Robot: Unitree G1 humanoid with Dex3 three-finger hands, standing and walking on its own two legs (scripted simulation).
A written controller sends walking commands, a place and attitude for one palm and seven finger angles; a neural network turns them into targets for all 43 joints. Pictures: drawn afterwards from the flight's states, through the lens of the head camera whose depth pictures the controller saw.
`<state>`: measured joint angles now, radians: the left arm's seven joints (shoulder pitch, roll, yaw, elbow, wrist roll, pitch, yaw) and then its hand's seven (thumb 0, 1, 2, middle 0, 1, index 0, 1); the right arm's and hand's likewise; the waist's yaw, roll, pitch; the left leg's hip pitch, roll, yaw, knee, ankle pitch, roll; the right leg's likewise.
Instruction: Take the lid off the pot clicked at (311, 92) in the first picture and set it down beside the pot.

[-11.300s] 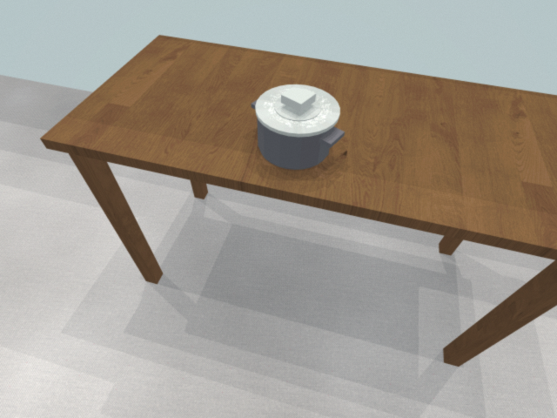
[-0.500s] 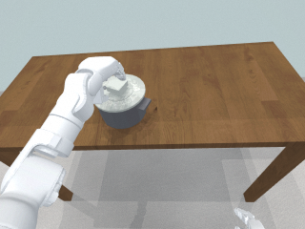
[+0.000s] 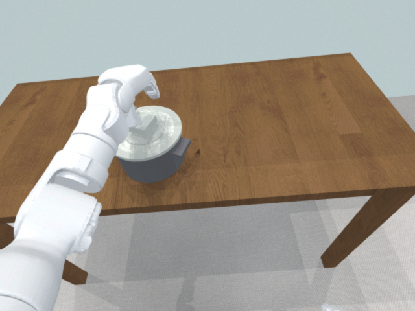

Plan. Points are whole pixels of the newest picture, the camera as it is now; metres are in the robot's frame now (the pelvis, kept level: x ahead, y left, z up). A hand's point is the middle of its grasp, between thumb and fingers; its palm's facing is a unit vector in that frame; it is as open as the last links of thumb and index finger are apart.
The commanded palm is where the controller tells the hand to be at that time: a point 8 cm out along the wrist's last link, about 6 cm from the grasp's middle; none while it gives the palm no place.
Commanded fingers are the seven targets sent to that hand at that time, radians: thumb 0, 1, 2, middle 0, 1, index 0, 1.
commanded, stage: move the open hand above the knob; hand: left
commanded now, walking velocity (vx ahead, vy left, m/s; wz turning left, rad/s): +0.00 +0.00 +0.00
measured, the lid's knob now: (141, 123) +0.50 +0.13 +0.09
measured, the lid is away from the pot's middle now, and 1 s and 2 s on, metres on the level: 0.00 0.00 0.00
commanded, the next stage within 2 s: lower the open fingers around the knob in 0.52 s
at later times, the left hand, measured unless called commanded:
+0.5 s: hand (127, 112) +0.45 +0.13 +0.17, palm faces -0.24 -0.04 -0.97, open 10.1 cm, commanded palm +0.44 +0.14 +0.22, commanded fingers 0.00 -0.33 1.51 -0.84 -0.08 -0.84 -0.08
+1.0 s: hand (133, 118) +0.46 +0.13 +0.14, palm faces -0.34 -0.05 -0.94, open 10.1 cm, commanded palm +0.45 +0.14 +0.20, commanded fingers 0.00 -0.33 1.51 -0.84 -0.08 -0.84 -0.08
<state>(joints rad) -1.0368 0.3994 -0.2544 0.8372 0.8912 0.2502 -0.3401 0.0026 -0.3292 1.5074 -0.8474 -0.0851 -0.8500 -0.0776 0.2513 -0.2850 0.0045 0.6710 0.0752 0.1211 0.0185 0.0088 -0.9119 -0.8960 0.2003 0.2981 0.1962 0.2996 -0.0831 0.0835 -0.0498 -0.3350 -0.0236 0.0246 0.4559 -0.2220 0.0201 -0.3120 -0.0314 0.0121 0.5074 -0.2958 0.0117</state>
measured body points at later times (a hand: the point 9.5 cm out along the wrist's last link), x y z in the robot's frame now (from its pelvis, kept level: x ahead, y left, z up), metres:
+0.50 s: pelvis -0.01 +0.00 +0.00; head +0.01 -0.03 +0.45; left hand +0.46 +0.13 +0.22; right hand +0.13 -0.24 -0.12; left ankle +0.00 +0.11 -0.74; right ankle -0.03 -0.13 -0.74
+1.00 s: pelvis -0.01 +0.00 +0.00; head +0.02 -0.02 +0.45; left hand +0.47 +0.13 +0.20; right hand +0.06 -0.26 -0.13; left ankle +0.00 +0.11 -0.74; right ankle -0.03 -0.13 -0.74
